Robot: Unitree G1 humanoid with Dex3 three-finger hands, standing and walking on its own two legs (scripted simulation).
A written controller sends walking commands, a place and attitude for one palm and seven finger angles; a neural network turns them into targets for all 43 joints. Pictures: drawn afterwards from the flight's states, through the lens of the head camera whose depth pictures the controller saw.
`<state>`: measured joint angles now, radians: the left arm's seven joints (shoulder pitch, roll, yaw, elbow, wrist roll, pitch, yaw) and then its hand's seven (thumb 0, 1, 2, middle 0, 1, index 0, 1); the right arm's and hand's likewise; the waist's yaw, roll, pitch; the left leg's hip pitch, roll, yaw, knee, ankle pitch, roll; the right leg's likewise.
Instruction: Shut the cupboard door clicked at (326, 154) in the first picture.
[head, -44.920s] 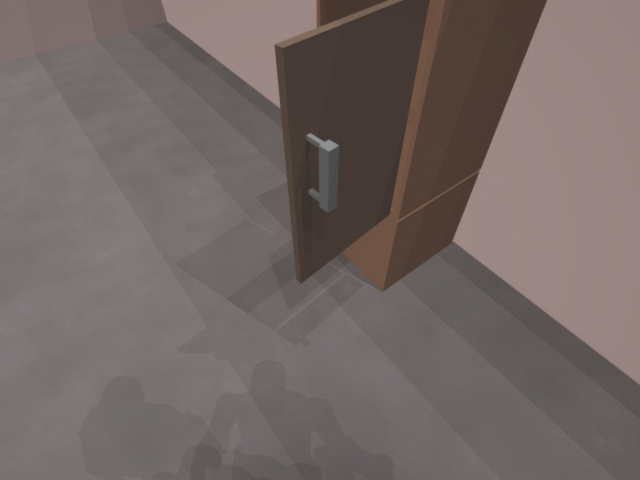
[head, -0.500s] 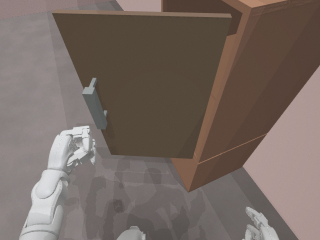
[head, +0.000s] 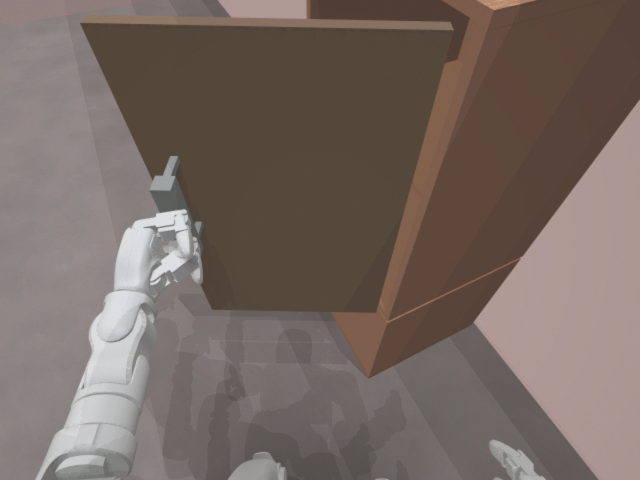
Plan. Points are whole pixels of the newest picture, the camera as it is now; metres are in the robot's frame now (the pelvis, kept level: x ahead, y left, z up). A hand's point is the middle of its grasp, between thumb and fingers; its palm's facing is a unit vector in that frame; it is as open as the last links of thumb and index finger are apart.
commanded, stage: bring the fist close to the handle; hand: left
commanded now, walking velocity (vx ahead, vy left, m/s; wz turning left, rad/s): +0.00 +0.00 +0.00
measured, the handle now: (183, 210) +0.46 +0.20 +0.07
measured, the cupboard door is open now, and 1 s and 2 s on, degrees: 63 51 37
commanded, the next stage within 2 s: push the door shut along its arc in 0.24 s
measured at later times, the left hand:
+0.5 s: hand (190, 257) +0.37 +0.17 +0.07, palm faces -0.05 -1.00 -0.04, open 3.1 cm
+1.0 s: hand (204, 219) +0.44 +0.16 +0.07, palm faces -0.18 -0.98 -0.02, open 3.2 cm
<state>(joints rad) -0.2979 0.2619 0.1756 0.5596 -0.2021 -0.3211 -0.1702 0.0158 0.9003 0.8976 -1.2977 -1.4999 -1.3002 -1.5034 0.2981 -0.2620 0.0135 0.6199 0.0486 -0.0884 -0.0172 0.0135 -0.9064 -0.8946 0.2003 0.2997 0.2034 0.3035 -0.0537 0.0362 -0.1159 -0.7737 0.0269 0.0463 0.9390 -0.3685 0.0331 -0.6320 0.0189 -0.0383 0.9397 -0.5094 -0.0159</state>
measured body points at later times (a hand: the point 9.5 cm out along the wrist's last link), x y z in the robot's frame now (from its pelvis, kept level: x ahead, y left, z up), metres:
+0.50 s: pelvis -0.01 +0.00 +0.00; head +0.04 +0.01 +0.45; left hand +0.37 +0.23 +0.07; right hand +0.11 -0.25 -0.10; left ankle +0.05 +0.10 -0.68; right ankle -0.03 -0.11 -0.68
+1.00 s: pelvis -0.02 +0.01 -0.02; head +0.07 +0.02 +0.43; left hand +0.44 +0.22 +0.07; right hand +0.05 -0.26 -0.12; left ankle +0.05 +0.10 -0.68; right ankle -0.03 -0.11 -0.68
